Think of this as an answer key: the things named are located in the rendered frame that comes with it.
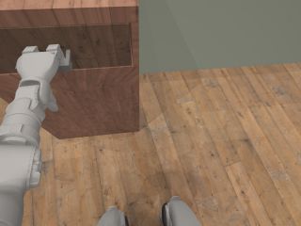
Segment drawer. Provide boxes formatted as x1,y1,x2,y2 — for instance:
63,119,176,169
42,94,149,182
0,22,132,74

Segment left robot thigh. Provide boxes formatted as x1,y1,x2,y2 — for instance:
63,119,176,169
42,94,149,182
97,210,126,226

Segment cabinet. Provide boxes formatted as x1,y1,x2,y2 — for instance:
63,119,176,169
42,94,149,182
0,0,140,139

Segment robot right shin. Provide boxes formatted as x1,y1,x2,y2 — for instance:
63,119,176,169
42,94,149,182
168,196,181,203

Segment robot left hand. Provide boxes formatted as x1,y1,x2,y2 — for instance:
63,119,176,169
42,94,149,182
16,44,65,112

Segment handle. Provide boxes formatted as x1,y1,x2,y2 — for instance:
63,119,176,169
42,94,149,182
15,49,72,73

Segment robot left upper arm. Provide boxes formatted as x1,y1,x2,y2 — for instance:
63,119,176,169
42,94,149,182
0,144,43,226

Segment robot left forearm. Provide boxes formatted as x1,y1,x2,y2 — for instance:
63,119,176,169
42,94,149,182
0,76,51,149

